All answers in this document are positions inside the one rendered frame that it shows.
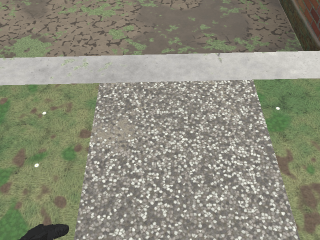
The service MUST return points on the robot left hand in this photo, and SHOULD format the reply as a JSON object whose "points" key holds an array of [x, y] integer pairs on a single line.
{"points": [[46, 232]]}

